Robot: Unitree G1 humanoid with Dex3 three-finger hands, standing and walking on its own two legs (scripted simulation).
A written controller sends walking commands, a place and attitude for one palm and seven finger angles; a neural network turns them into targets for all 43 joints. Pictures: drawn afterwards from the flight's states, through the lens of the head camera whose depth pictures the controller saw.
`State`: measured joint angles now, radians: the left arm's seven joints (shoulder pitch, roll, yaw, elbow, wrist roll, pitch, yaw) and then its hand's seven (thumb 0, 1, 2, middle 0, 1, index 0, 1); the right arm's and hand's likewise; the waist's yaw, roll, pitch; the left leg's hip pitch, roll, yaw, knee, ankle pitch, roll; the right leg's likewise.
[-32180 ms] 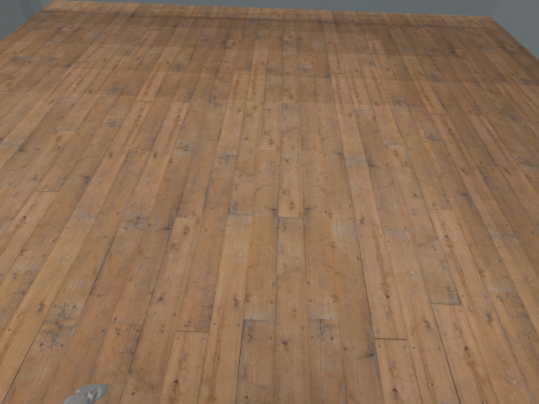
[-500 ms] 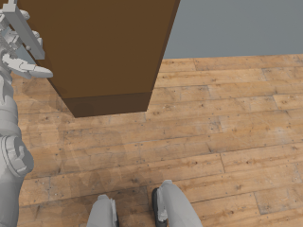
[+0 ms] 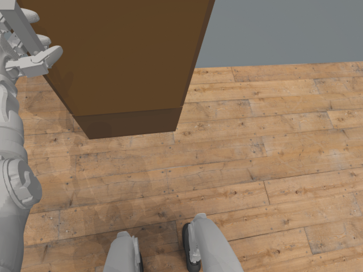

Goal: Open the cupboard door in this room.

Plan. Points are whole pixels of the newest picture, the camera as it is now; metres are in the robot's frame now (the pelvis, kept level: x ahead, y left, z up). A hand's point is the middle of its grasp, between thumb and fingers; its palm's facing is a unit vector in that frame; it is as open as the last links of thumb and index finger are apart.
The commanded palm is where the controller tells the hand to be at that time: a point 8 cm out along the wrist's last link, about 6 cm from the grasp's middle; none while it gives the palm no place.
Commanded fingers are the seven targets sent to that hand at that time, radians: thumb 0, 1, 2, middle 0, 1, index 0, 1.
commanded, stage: close the thumb around the handle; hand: left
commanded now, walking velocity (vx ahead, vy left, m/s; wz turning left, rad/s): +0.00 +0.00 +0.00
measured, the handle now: (30, 30) +0.60 +0.24 +0.06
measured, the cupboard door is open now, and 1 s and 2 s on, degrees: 0 24 46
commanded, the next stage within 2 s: pull the door open along its arc in 0.26 s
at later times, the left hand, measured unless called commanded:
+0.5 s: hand (41, 55) +0.54 +0.21 +0.06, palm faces +0.02 -1.00 -0.01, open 5.9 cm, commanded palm +0.50 +0.25 +0.06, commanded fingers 0.00 0.90 0.90 -0.40 -1.35 -0.40 -1.35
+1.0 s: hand (75, 112) +0.42 +0.15 +0.06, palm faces +0.39 -0.92 +0.09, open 6.1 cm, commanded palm +0.35 +0.17 +0.06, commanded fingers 0.00 0.90 0.90 -0.40 -1.35 -0.40 -1.35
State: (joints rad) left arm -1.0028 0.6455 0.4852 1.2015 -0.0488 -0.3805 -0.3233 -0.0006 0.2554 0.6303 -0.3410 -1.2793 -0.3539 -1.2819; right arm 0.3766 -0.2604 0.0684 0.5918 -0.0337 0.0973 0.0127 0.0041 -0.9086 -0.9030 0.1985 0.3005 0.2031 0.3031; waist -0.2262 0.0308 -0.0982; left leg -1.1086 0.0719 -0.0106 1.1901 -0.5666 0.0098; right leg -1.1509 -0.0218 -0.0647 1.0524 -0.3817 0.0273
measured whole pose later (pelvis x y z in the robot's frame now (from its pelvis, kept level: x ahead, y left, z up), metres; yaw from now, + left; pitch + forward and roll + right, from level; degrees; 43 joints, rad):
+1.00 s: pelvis +0.02 +0.00 +0.02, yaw +1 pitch +21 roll -2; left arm -0.33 0.02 0.15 0.49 -0.05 -0.42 0.34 0.02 0.69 0.81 -0.30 -1.34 -0.35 -1.29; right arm 0.27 -0.22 -0.01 0.55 -0.05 0.03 0.08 0.01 -0.91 -0.90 0.20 0.30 0.20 0.30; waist -0.06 0.03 -0.15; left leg -0.87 0.04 0.02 1.06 -0.56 0.01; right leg -0.94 -0.04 -0.04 0.98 -0.40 0.03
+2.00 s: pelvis -0.01 -0.05 +0.02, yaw +4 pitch +15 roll +1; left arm -0.09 -0.11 -0.13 0.37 0.11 -0.41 0.58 0.00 -0.41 0.34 -0.29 -1.09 -0.29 -1.09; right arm 0.19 -0.19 -0.02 0.63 -0.09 -0.06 0.01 0.01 -0.91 -0.90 0.20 0.30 0.20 0.30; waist -0.02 0.02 -0.13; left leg -0.80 0.03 -0.02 1.04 -0.51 -0.05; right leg -0.90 -0.06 -0.07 1.05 -0.42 -0.03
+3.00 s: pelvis +0.00 -0.01 +0.01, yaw +4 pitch +15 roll -1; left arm 0.27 0.08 -0.15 -0.06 -0.03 -0.34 0.02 -0.01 -0.50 0.30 -0.15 -0.30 -0.15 -0.30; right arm 0.23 -0.20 0.02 0.44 -0.02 -0.07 0.00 0.01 -0.91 -0.90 0.20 0.30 0.20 0.30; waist 0.00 0.02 -0.13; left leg -0.85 0.01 -0.01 1.16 -0.58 -0.01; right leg -0.93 -0.08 -0.05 1.12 -0.46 0.01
